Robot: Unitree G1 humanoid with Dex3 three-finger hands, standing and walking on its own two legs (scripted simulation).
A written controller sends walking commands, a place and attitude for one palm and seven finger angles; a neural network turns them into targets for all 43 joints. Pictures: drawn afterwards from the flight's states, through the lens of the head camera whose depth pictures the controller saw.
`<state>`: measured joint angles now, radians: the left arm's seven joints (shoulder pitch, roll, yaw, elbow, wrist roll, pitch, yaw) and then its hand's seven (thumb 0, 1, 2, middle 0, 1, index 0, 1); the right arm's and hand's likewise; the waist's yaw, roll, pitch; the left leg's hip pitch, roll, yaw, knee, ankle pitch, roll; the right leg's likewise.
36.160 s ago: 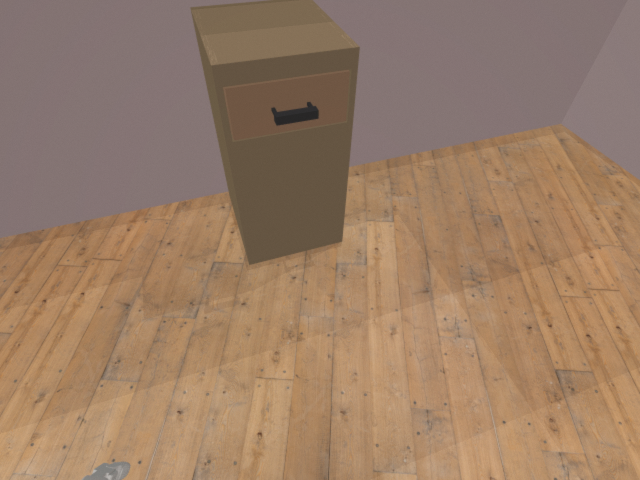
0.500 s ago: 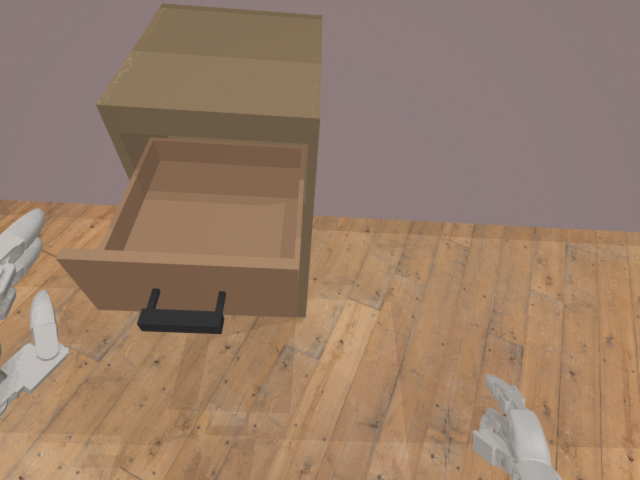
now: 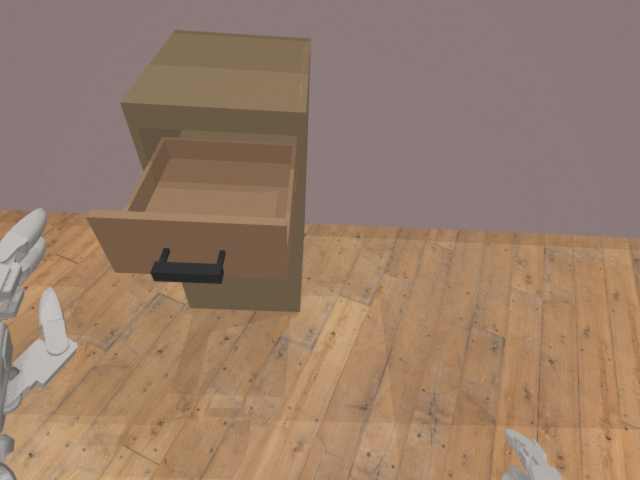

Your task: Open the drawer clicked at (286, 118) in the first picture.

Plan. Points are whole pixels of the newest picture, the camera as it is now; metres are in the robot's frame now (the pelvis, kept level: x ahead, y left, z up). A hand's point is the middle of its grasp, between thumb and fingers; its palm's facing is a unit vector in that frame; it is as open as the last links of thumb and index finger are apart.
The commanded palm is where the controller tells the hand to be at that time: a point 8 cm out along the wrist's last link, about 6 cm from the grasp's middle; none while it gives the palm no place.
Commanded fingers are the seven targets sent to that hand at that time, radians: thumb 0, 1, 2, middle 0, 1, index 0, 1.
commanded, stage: stop stepping back and stand still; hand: left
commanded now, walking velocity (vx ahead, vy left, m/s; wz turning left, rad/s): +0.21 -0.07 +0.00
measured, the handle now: (191, 263) +0.51 +0.25 -0.10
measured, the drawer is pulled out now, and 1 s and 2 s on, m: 0.29 0.29 0.29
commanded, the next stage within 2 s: let the arm hang, fingers relaxed in 0.46 s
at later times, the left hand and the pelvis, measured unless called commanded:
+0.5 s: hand (98, 375) +0.17 +0.19 +0.17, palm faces +0.31 -0.84 -0.45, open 7.4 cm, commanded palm +0.12 +0.25 +0.18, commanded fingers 0.00 0.90 0.90 -0.20 -0.30 -0.20 -0.30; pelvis -0.01 -0.03 +0.01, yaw +0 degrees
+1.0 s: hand out of the picture -0.02 +0.16 -0.17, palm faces +0.07 -0.98 -0.21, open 7.0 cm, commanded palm none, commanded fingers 0.00 0.90 0.90 -0.20 -0.30 -0.20 -0.30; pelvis -0.01 -0.03 +0.00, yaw +3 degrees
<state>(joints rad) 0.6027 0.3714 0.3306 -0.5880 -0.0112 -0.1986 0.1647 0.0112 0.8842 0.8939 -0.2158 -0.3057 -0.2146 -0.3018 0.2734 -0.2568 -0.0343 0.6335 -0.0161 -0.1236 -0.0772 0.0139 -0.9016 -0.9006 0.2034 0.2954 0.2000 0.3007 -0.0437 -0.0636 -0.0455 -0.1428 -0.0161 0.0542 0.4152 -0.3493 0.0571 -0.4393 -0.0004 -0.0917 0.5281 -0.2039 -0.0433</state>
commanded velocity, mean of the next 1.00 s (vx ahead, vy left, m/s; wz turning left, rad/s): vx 0.05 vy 0.03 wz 0.00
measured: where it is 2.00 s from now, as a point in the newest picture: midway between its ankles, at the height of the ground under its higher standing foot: outside the picture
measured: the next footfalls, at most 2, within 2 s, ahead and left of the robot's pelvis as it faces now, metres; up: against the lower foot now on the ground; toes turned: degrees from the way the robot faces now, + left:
right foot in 0.24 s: +0.04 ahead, -0.13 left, +0.00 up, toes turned +3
left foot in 0.54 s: +0.07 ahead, +0.09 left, +0.00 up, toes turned +2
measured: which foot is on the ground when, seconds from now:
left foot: down 0.00-0.24, up 0.26-0.52, down 0.54-1.00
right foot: up 0.00-0.22, down 0.24-1.00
